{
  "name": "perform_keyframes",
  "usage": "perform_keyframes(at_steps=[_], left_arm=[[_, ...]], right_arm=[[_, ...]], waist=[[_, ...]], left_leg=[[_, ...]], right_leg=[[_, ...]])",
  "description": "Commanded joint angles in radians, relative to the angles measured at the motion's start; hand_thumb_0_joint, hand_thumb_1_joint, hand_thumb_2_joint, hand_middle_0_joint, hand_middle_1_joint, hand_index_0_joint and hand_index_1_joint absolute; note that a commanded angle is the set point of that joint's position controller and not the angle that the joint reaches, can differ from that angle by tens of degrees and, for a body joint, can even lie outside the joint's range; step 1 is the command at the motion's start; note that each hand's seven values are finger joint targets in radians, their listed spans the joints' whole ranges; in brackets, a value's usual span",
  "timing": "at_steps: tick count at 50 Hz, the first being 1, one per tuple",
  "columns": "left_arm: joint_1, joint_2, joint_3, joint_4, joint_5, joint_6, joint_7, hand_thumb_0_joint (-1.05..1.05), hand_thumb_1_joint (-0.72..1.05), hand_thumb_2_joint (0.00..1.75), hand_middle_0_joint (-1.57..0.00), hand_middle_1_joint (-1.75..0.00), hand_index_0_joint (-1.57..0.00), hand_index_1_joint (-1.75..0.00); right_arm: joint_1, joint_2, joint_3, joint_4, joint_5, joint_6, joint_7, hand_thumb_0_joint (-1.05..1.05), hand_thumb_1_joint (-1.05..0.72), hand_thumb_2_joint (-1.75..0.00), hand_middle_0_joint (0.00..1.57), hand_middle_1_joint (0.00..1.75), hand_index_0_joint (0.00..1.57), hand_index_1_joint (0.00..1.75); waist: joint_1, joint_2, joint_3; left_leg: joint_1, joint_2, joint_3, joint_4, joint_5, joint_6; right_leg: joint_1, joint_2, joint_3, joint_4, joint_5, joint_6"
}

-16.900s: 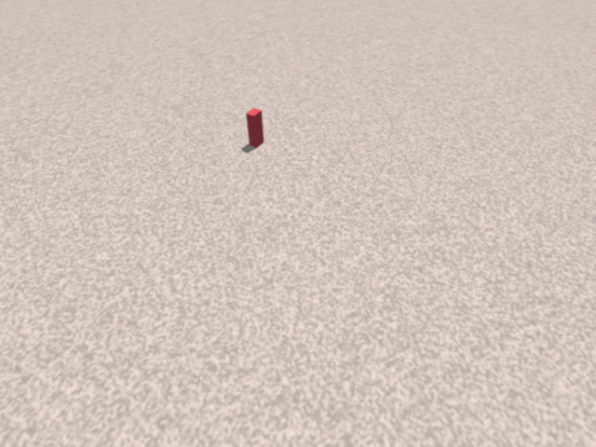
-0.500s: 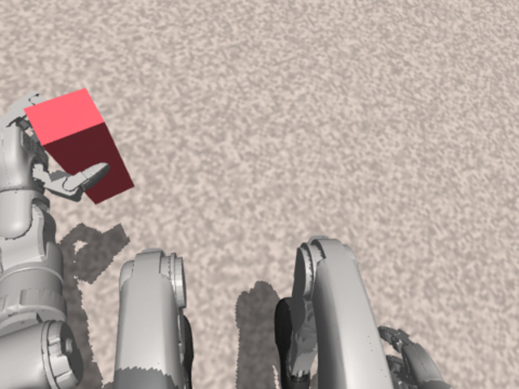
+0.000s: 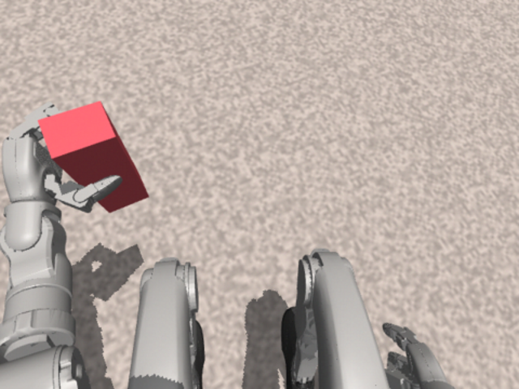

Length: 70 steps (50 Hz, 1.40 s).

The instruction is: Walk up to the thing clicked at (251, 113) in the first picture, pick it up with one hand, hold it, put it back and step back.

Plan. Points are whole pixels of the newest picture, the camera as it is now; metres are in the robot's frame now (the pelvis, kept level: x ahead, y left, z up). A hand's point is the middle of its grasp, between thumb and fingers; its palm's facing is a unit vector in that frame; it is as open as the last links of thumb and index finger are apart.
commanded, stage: lift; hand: left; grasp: from the side
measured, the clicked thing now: (105, 167) +0.44 +0.21 -0.02
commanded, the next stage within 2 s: hold in 0.14 s
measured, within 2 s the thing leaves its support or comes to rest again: neither
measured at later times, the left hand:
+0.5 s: hand (2, 106) +0.40 +0.22 +0.18, palm faces +0.16 -0.99 -0.04, open 9.3 cm
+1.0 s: hand out of the picture +0.40 +0.21 +0.28, palm faces +0.15 -0.99 -0.02, open 9.3 cm
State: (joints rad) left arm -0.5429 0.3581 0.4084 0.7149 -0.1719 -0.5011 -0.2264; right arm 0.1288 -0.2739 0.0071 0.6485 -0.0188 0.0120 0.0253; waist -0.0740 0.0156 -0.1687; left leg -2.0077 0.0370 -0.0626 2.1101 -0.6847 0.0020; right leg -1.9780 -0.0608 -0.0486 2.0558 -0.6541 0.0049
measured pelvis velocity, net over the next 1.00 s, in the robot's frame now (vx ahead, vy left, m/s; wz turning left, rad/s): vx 0.05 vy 0.01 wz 0.03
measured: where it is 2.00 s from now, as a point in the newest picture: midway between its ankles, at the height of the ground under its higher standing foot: (244, 378)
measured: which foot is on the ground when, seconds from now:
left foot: down 0.00-1.00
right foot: down 0.00-1.00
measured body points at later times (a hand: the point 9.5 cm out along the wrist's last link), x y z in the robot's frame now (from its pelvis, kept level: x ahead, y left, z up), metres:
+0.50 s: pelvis +0.03 +0.00 +0.14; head +0.17 +0.02 +0.57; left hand +0.39 +0.27 +0.18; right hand +0.20 -0.24 +0.03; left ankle +0.08 +0.12 -0.39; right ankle +0.10 -0.13 -0.39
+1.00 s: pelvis +0.05 +0.01 +0.24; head +0.15 +0.02 +0.68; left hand +0.38 +0.26 +0.28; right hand +0.20 -0.24 +0.13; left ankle +0.08 +0.12 -0.39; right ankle +0.10 -0.13 -0.39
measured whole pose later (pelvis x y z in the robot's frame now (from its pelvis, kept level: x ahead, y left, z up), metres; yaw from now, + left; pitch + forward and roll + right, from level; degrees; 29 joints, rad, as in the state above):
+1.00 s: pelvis +0.05 +0.01 +0.24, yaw +2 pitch +17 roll -2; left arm -0.14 0.22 0.18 0.35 -0.18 -0.33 -0.07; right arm 0.22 -0.23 0.00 0.64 0.03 -0.05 -0.03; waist -0.02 0.02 -0.12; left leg -1.01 0.05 -0.01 1.24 -0.54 0.00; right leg -0.98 -0.04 -0.05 1.19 -0.51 0.02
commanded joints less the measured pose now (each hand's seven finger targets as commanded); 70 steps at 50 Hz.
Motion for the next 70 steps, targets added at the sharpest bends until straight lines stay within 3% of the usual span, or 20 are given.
perform_keyframes(at_steps=[1,5,9,13,16,17,24,28,33,34,36,37,38,40,44,49,51,54,56,70], left_arm=[[-0.232,0.197,0.021,-0.333,-0.040,-0.043,0.006,0.00,0.09,1.20,-1.32,-1.44,-1.36,-1.42],[-0.169,0.188,0.009,-0.407,-0.034,0.010,0.034,0.00,0.12,1.18,-1.29,-1.41,-1.33,-1.39],[-0.075,0.141,-0.016,-0.478,-0.044,0.057,0.070,0.00,0.09,1.18,-1.29,-1.42,-1.32,-1.40],[-0.023,0.101,-0.067,-0.544,-0.036,0.088,0.094,0.00,0.16,1.14,-1.25,-1.37,-1.28,-1.35],[0.014,0.120,-0.055,-0.609,-0.040,0.105,0.117,0.00,0.09,1.13,-1.23,-1.36,-1.27,-1.34],[0.032,0.086,-0.086,-0.621,-0.043,0.111,0.120,0.00,0.10,1.13,-1.23,-1.36,-1.27,-1.34],[0.131,0.058,-0.114,-0.618,-0.033,0.146,0.161,0.00,0.14,1.16,-1.24,-1.37,-1.28,-1.36],[0.114,0.053,-0.127,-0.613,-0.037,0.143,0.159,0.00,0.12,1.16,-1.24,-1.37,-1.26,-1.35],[0.150,0.025,-0.161,-0.592,-0.025,0.140,0.159,0.00,0.12,1.14,-1.26,-1.37,-1.29,-1.35],[0.151,0.041,-0.139,-0.590,-0.027,0.138,0.161,0.00,0.14,1.13,-1.24,-1.35,-1.27,-1.33],[0.164,0.028,-0.154,-0.589,-0.028,0.130,0.157,0.00,0.14,1.12,-1.23,-1.34,-1.26,-1.32],[0.170,0.045,-0.127,-0.575,-0.033,0.126,0.155,0.00,0.14,1.12,-1.22,-1.33,-1.25,-1.31],[0.156,0.025,-0.155,-0.585,-0.032,0.119,0.152,0.00,0.15,1.11,-1.22,-1.32,-1.25,-1.30],[0.165,0.030,-0.142,-0.567,-0.029,0.114,0.156,0.00,0.13,1.11,-1.22,-1.33,-1.25,-1.31],[0.192,-0.011,-0.173,-0.556,-0.032,0.103,0.153,0.00,0.13,1.11,-1.23,-1.32,-1.25,-1.31],[0.184,-0.023,-0.193,-0.583,-0.027,0.095,0.157,0.00,0.13,1.11,-1.22,-1.32,-1.25,-1.31],[0.178,0.005,-0.167,-0.593,-0.025,0.089,0.164,0.00,0.13,1.13,-1.24,-1.33,-1.26,-1.32],[0.197,-0.040,-0.197,-0.572,-0.021,0.089,0.173,0.00,0.14,1.13,-1.23,-1.34,-1.25,-1.33],[0.188,-0.018,-0.178,-0.574,-0.024,0.084,0.175,0.00,0.13,1.14,-1.22,-1.33,-1.24,-1.32],[0.169,-0.027,-0.199,-0.556,-0.017,0.065,0.152,0.00,0.11,1.15,-1.22,-1.34,-1.24,-1.34]], right_arm=[[0.094,-0.180,-0.078,-0.100,0.014,-0.037,-0.027,0.00,-0.92,-0.90,0.20,0.30,0.20,0.30],[0.077,-0.173,-0.081,-0.122,0.030,-0.040,-0.039,0.00,-0.92,-0.90,0.20,0.30,0.20,0.30],[0.078,-0.159,-0.085,-0.132,0.042,-0.045,-0.050,0.00,-0.92,-0.90,0.20,0.30,0.20,0.30],[0.071,-0.155,-0.091,-0.136,0.048,-0.052,-0.059,0.00,-0.91,-0.89,0.20,0.30,0.20,0.30],[0.065,-0.143,-0.088,-0.146,0.056,-0.058,-0.065,0.00,-0.91,-0.90,0.20,0.30,0.20,0.30],[0.062,-0.139,-0.085,-0.149,0.055,-0.059,-0.066,0.00,-0.91,-0.89,0.20,0.30,0.20,0.30],[0.076,-0.121,-0.076,-0.134,0.061,-0.076,-0.077,0.00,-0.91,-0.89,0.20,0.30,0.20,0.30],[0.064,-0.111,-0.071,-0.138,0.063,-0.091,-0.079,0.00,-0.90,-0.89,0.20,0.30,0.20,0.30],[0.089,-0.108,-0.068,-0.130,0.058,-0.102,-0.074,0.00,-0.91,-0.89,0.20,0.30,0.20,0.30],[0.096,-0.112,-0.070,-0.129,0.058,-0.101,-0.074,0.00,-0.91,-0.89,0.20,0.30,0.20,0.30],[0.092,-0.106,-0.067,-0.129,0.058,-0.106,-0.071,0.00,-0.91,-0.89,0.20,0.30,0.20,0.30],[0.094,-0.108,-0.068,-0.123,0.057,-0.105,-0.071,0.00,-0.91,-0.89,0.20,0.30,0.20,0.30],[0.094,-0.105,-0.066,-0.121,0.054,-0.106,-0.070,0.00,-0.91,-0.89,0.20,0.30,0.20,0.30],[0.099,-0.103,-0.065,-0.121,0.052,-0.106,-0.071,0.00,-0.91,-0.89,0.20,0.30,0.20,0.30],[0.089,-0.100,-0.064,-0.129,0.048,-0.111,-0.069,0.00,-0.91,-0.89,0.20,0.30,0.20,0.30],[0.103,-0.105,-0.068,-0.124,0.043,-0.110,-0.067,0.00,-0.91,-0.90,0.20,0.30,0.20,0.30],[0.104,-0.098,-0.067,-0.123,0.040,-0.108,-0.068,0.00,-0.91,-0.90,0.20,0.30,0.20,0.30],[0.104,-0.086,-0.061,-0.124,0.036,-0.103,-0.067,0.00,-0.91,-0.90,0.20,0.30,0.20,0.30],[0.114,-0.089,-0.065,-0.112,0.035,-0.103,-0.070,0.00,-0.91,-0.90,0.20,0.30,0.20,0.30],[0.100,-0.086,-0.069,-0.107,0.027,-0.092,-0.066,0.00,-0.91,-0.90,0.20,0.30,0.20,0.30]], waist=[[0.016,0.078,-0.647],[0.023,0.089,-0.606],[0.027,0.061,-0.621],[0.026,0.092,-0.572],[0.042,0.077,-0.573],[0.033,0.082,-0.569],[0.022,0.043,-0.462],[0.022,0.032,-0.394],[0.030,0.060,-0.379],[0.042,0.055,-0.379],[0.041,0.043,-0.357],[0.047,0.048,-0.362],[0.041,0.070,-0.348],[0.042,0.036,-0.330],[0.046,0.021,-0.288],[0.046,0.033,-0.297],[0.051,0.029,-0.289],[0.042,0.000,-0.266],[0.043,0.006,-0.277],[0.049,0.015,-0.209]], left_leg=[[0.463,-0.027,0.022,-0.338,0.119,0.025],[0.540,-0.019,0.000,-0.419,0.073,0.022],[0.617,-0.019,0.004,-0.463,0.169,0.023],[0.728,-0.012,-0.019,-0.550,0.170,0.013],[0.778,-0.014,-0.010,-0.602,0.170,0.015],[0.806,-0.014,-0.012,-0.621,0.184,0.014],[0.930,-0.011,-0.021,-0.751,0.237,0.011],[0.962,-0.018,-0.001,-0.821,0.189,0.014],[1.085,-0.014,0.000,-0.899,0.295,0.005],[1.110,-0.014,0.000,-0.915,0.321,0.003],[1.129,-0.016,0.005,-0.940,0.323,0.004],[1.146,-0.014,0.005,-0.952,0.343,0.003],[1.172,-0.012,0.004,-0.966,0.351,-0.001],[1.180,-0.014,0.007,-0.991,0.344,0.003],[1.203,-0.014,0.014,-1.044,0.301,0.004],[1.301,-0.009,0.011,-1.093,0.383,-0.004],[1.299,-0.012,0.015,-1.112,0.375,-0.002],[1.302,-0.016,0.026,-1.132,0.370,0.002],[1.324,-0.017,0.034,-1.135,0.410,0.002],[1.419,-0.015,0.043,-1.233,0.448,-0.002]], right_leg=[[0.447,0.044,-0.001,-0.310,0.130,-0.041],[0.463,0.043,-0.001,-0.373,0.101,-0.040],[0.570,0.044,0.003,-0.435,0.186,-0.036],[0.584,0.043,0.000,-0.494,0.187,-0.037],[0.673,0.046,0.007,-0.561,0.191,-0.034],[0.698,0.045,0.005,-0.578,0.206,-0.032],[0.826,0.051,-0.002,-0.707,0.259,-0.026],[0.917,0.051,0.013,-0.809,0.223,-0.023],[0.997,0.053,0.002,-0.866,0.311,-0.027],[1.023,0.054,0.000,-0.881,0.330,-0.027],[1.055,0.055,-0.002,-0.907,0.332,-0.026],[1.064,0.057,-0.002,-0.915,0.347,-0.027],[1.059,0.057,-0.002,-0.920,0.351,-0.027],[1.106,0.057,-0.003,-0.953,0.351,-0.023],[1.149,0.055,-0.001,-1.004,0.323,-0.021],[1.184,0.062,-0.012,-1.034,0.385,-0.023],[1.226,0.062,-0.010,-1.059,0.384,-0.021],[1.266,0.060,-0.003,-1.092,0.387,-0.018],[1.297,0.061,0.001,-1.105,0.426,-0.017],[1.393,0.062,-0.001,-1.192,0.459,-0.019]])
